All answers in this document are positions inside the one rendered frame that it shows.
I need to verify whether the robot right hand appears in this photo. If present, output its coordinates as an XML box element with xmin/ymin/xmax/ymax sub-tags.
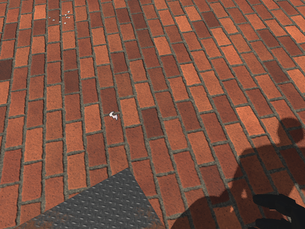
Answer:
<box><xmin>248</xmin><ymin>194</ymin><xmax>305</xmax><ymax>229</ymax></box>

